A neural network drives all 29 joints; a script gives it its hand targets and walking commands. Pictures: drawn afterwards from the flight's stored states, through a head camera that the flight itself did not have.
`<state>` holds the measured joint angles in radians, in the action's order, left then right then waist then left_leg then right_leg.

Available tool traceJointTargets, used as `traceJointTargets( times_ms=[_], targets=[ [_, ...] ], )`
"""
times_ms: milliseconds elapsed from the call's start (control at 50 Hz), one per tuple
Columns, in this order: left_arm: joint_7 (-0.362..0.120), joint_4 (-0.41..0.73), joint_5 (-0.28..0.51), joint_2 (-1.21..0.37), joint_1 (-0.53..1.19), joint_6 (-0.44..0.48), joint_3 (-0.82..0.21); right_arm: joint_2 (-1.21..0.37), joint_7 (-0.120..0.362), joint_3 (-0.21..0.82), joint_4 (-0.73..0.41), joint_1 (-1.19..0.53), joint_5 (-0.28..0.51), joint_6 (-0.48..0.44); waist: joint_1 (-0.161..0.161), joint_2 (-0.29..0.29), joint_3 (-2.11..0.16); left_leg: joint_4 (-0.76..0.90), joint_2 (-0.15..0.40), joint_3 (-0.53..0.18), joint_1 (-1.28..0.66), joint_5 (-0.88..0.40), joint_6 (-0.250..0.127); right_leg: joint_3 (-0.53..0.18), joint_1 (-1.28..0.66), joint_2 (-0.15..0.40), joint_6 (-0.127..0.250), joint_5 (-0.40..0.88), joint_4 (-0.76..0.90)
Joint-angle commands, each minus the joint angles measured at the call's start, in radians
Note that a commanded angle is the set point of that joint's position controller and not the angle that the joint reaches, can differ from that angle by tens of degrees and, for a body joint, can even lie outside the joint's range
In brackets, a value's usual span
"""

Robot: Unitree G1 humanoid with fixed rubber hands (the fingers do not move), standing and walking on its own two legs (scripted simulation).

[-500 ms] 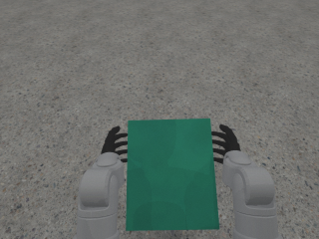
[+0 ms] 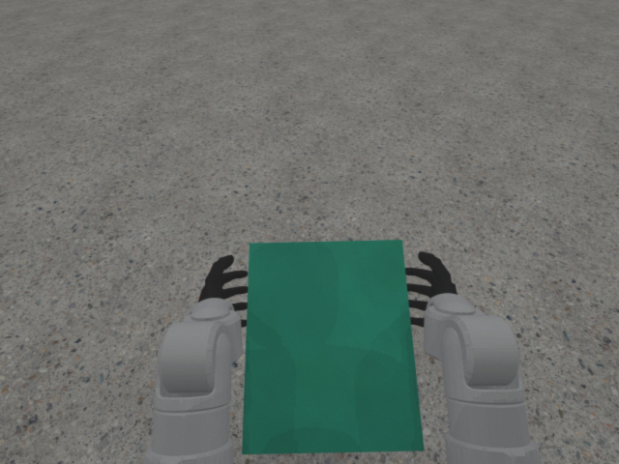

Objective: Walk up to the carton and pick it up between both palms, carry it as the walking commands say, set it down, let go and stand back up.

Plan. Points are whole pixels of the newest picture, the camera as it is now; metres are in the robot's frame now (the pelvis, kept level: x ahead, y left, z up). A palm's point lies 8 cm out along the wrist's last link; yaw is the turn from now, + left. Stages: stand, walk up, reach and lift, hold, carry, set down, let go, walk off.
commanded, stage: carry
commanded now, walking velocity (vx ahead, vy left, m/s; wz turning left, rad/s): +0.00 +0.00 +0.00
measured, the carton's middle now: (326, 342) +0.29 -0.01 -0.01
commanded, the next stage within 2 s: none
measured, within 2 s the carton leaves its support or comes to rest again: neither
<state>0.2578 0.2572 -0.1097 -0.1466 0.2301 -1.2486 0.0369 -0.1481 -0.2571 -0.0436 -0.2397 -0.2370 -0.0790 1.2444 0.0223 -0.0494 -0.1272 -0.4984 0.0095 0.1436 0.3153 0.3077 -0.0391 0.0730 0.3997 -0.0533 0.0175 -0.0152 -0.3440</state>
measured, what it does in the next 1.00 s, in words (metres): shifts its weight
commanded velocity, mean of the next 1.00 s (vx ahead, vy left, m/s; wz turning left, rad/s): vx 0.00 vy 0.00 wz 0.00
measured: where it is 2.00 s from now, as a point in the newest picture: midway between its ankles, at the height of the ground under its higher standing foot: outside the picture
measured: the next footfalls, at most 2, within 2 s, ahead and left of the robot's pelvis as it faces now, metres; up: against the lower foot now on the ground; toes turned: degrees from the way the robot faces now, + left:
none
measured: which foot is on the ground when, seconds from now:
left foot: down 0.00-1.00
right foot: down 0.00-1.00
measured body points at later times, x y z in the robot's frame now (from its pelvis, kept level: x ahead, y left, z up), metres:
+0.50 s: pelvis +0.01 +0.02 +0.00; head -0.01 +0.02 +0.45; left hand +0.30 +0.15 +0.09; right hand +0.30 -0.12 +0.09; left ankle +0.03 +0.11 -0.74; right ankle +0.12 -0.05 -0.74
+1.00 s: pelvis +0.05 +0.05 -0.01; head +0.04 +0.06 +0.44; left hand +0.35 +0.19 +0.05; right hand +0.35 -0.08 +0.06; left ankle +0.03 +0.11 -0.74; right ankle +0.12 -0.05 -0.74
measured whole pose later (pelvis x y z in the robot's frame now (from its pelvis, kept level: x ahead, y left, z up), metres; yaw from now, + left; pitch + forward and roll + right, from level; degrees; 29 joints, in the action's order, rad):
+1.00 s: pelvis +0.05 +0.05 -0.01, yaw +1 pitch +4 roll -1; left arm 0.19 0.05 -0.15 -0.15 0.26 -1.03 0.09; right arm -0.15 -0.19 -0.09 -0.05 -0.26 -0.14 1.04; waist 0.01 0.00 -0.10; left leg -0.57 -0.03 0.13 0.31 0.33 -0.09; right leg 0.09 0.43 -0.01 0.04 -0.15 -0.51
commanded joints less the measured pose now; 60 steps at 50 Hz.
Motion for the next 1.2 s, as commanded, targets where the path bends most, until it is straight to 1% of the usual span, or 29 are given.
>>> traceJointTargets(
  times_ms=[0,100,140,200,260,320,360,440,480,520,560,620,700,740,780,840,920,1000,1020,1080,1180],
  targets=[
    [-0.233,0.128,0.338,-1.007,0.406,0.043,-0.492,-1.052,0.237,0.489,-0.129,-0.403,0.345,-0.039,-0.014,0.033,-0.217,0.119,0.072,-0.113,-0.034,0.229,-0.018,-0.147,-0.114,0.133,-0.082,-0.302,0.085],
    [-0.235,0.117,0.337,-1.006,0.405,0.042,-0.486,-1.050,0.235,0.489,-0.129,-0.403,0.341,-0.037,-0.010,-0.008,-0.218,0.074,0.039,-0.068,-0.060,0.199,-0.019,-0.158,-0.089,0.148,-0.088,-0.342,0.125],
    [-0.236,0.115,0.337,-1.009,0.406,0.042,-0.486,-1.051,0.234,0.490,-0.132,-0.403,0.342,-0.037,-0.007,-0.001,-0.222,0.079,0.038,-0.067,-0.075,0.196,-0.025,-0.145,-0.080,0.140,-0.094,-0.338,0.122],
    [-0.237,0.115,0.338,-1.016,0.407,0.043,-0.486,-1.051,0.233,0.491,-0.137,-0.405,0.343,-0.038,-0.007,0.023,-0.226,0.113,0.065,-0.104,-0.062,0.223,-0.030,-0.134,-0.090,0.128,-0.093,-0.300,0.086],
    [-0.236,0.113,0.337,-1.017,0.406,0.044,-0.483,-1.049,0.234,0.493,-0.141,-0.409,0.343,-0.037,-0.010,0.025,-0.224,0.123,0.085,-0.130,-0.027,0.234,-0.026,-0.149,-0.113,0.136,-0.077,-0.275,0.064],
    [-0.236,0.106,0.335,-1.014,0.403,0.044,-0.477,-1.047,0.234,0.495,-0.140,-0.410,0.342,-0.037,-0.011,0.000,-0.225,0.091,0.074,-0.116,-0.025,0.200,-0.023,-0.175,-0.113,0.158,-0.064,-0.292,0.089],
    [-0.236,0.101,0.336,-1.015,0.401,0.046,-0.474,-1.046,0.234,0.496,-0.140,-0.411,0.342,-0.038,-0.009,-0.005,-0.230,0.076,0.070,-0.112,-0.038,0.176,-0.027,-0.179,-0.104,0.166,-0.060,-0.300,0.100],
    [-0.236,0.097,0.338,-1.021,0.400,0.050,-0.474,-1.044,0.235,0.495,-0.139,-0.408,0.342,-0.042,-0.010,0.025,-0.239,0.093,0.101,-0.154,-0.036,0.170,-0.036,-0.174,-0.101,0.164,-0.041,-0.260,0.069],
    [-0.235,0.094,0.339,-1.023,0.398,0.052,-0.473,-1.039,0.237,0.494,-0.138,-0.407,0.340,-0.044,-0.012,0.038,-0.240,0.095,0.118,-0.176,-0.019,0.163,-0.036,-0.179,-0.105,0.169,-0.021,-0.239,0.047],
    [-0.235,0.085,0.338,-1.024,0.393,0.056,-0.470,-1.034,0.238,0.493,-0.135,-0.406,0.337,-0.048,-0.014,0.036,-0.240,0.086,0.126,-0.188,-0.007,0.146,-0.035,-0.187,-0.104,0.177,-0.001,-0.225,0.035],
    [-0.237,0.080,0.340,-1.028,0.391,0.061,-0.470,-1.032,0.240,0.493,-0.131,-0.403,0.333,-0.053,-0.014,0.036,-0.245,0.075,0.131,-0.193,-0.007,0.107,-0.037,-0.188,-0.106,0.182,0.016,-0.190,0.023],
    [-0.240,0.085,0.345,-1.036,0.398,0.072,-0.478,-1.033,0.242,0.494,-0.129,-0.398,0.327,-0.065,-0.013,0.051,-0.260,0.069,0.147,-0.206,-0.028,0.021,-0.043,-0.171,-0.110,0.176,0.034,-0.090,-0.025],
    [-0.247,0.067,0.340,-1.028,0.397,0.089,-0.483,-1.021,0.247,0.483,-0.104,-0.381,0.309,-0.086,-0.011,0.067,-0.285,0.044,0.163,-0.210,-0.070,-0.147,-0.044,-0.152,-0.107,0.173,0.050,0.024,-0.081],
    [-0.253,0.029,0.324,-1.013,0.395,0.107,-0.470,-1.005,0.253,0.465,-0.065,-0.374,0.291,-0.106,-0.010,0.075,-0.294,0.027,0.166,-0.206,-0.093,-0.231,-0.043,-0.144,-0.103,0.174,0.055,0.061,-0.103],
    [-0.261,-0.019,0.304,-0.999,0.398,0.136,-0.451,-0.989,0.262,0.445,-0.018,-0.380,0.272,-0.136,-0.009,0.082,-0.296,0.016,0.169,-0.204,-0.110,-0.302,-0.042,-0.137,-0.098,0.175,0.058,0.071,-0.121],
    [-0.273,-0.053,0.286,-1.001,0.409,0.184,-0.438,-0.989,0.275,0.434,0.012,-0.399,0.259,-0.184,-0.008,0.080,-0.296,0.006,0.170,-0.201,-0.127,-0.359,-0.040,-0.129,-0.095,0.175,0.057,0.060,-0.137],
    [-0.284,-0.082,0.261,-0.980,0.402,0.240,-0.424,-0.972,0.285,0.421,0.040,-0.404,0.245,-0.238,-0.008,0.073,-0.299,0.003,0.170,-0.200,-0.145,-0.394,-0.036,-0.121,-0.099,0.175,0.051,0.056,-0.149],
    [-0.297,-0.159,0.218,-0.917,0.381,0.307,-0.384,-0.913,0.297,0.377,0.123,-0.388,0.206,-0.304,-0.009,0.074,-0.296,0.007,0.168,-0.197,-0.159,-0.407,-0.032,-0.116,-0.105,0.174,0.047,0.045,-0.151],
    [-0.301,-0.161,0.215,-0.910,0.382,0.327,-0.385,-0.907,0.301,0.374,0.127,-0.391,0.202,-0.324,-0.009,0.074,-0.292,0.011,0.167,-0.197,-0.159,-0.398,-0.031,-0.116,-0.107,0.173,0.046,0.035,-0.149],
    [-0.304,-0.107,0.232,-0.918,0.385,0.362,-0.420,-0.920,0.302,0.407,0.076,-0.395,0.217,-0.358,-0.010,0.072,-0.285,0.024,0.166,-0.199,-0.162,-0.366,-0.030,-0.114,-0.108,0.170,0.040,0.011,-0.143],
    [-0.310,-0.132,0.215,-0.867,0.345,0.401,-0.426,-0.875,0.307,0.408,0.109,-0.349,0.194,-0.396,-0.010,0.072,-0.281,0.026,0.165,-0.192,-0.169,-0.384,-0.031,-0.109,-0.109,0.170,0.037,0.016,-0.143]
  ],
)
